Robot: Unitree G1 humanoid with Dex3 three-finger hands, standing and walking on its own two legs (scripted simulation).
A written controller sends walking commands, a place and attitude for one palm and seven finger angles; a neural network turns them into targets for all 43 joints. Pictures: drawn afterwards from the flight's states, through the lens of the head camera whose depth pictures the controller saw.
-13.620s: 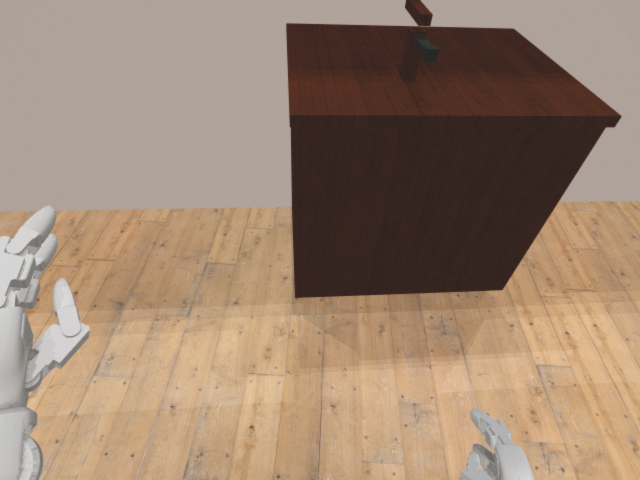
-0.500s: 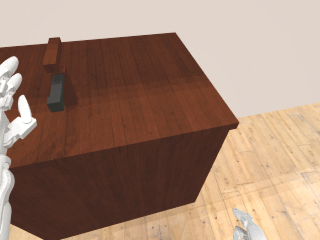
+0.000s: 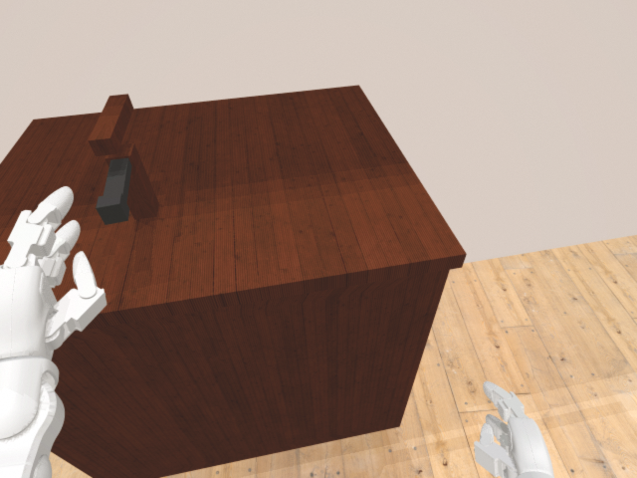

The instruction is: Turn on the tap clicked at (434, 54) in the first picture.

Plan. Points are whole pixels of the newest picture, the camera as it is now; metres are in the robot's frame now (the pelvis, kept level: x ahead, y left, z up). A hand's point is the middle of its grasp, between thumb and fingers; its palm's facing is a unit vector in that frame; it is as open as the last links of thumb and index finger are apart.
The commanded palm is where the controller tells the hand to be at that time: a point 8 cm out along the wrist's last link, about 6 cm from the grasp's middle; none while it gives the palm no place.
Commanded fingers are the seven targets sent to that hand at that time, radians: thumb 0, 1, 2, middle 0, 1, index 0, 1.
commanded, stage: turn the palm inward beside the body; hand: left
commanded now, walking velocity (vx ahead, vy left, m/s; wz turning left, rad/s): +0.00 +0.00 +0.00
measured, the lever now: (113, 208) +0.36 +0.32 +0.17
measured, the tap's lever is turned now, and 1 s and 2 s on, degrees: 5 5 5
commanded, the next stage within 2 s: reach beside the lever's end, fingers flat in 1.58 s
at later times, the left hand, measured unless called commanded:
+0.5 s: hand (80, 291) +0.21 +0.26 +0.20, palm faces +0.47 -0.86 -0.21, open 7.4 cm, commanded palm +0.16 +0.29 +0.22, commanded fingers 0.00 0.90 0.90 -0.20 -0.30 -0.20 -0.30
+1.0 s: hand (57, 302) +0.18 +0.25 +0.22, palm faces +0.48 -0.86 -0.15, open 7.4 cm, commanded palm +0.13 +0.29 +0.23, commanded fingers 0.00 0.90 0.90 -0.20 -0.30 -0.20 -0.30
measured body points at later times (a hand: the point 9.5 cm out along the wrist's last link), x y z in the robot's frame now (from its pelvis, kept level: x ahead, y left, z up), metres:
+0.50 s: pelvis +0.01 +0.01 +0.00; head -0.02 -0.01 +0.45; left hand +0.18 +0.30 +0.21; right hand +0.22 -0.21 -0.06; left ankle -0.01 +0.13 -0.72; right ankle +0.03 -0.06 -0.72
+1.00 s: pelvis +0.00 +0.02 +0.00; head -0.05 -0.01 +0.45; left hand +0.15 +0.30 +0.23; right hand +0.23 -0.18 -0.05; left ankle -0.01 +0.13 -0.72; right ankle +0.03 -0.06 -0.72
